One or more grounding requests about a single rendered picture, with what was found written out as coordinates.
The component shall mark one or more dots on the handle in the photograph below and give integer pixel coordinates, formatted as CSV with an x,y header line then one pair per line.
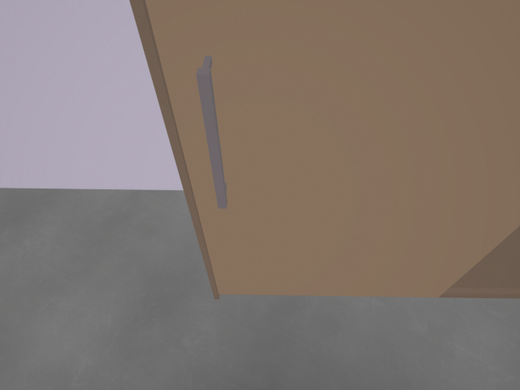
x,y
206,92

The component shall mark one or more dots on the wardrobe door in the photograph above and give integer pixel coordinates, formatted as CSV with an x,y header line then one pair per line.
x,y
498,269
371,148

